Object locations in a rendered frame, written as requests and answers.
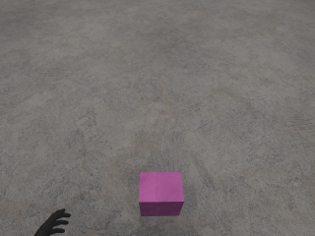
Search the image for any robot left hand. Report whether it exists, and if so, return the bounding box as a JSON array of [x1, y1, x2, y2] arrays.
[[33, 208, 71, 236]]

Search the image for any carton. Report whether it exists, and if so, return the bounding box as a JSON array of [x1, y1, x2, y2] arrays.
[[139, 172, 184, 216]]

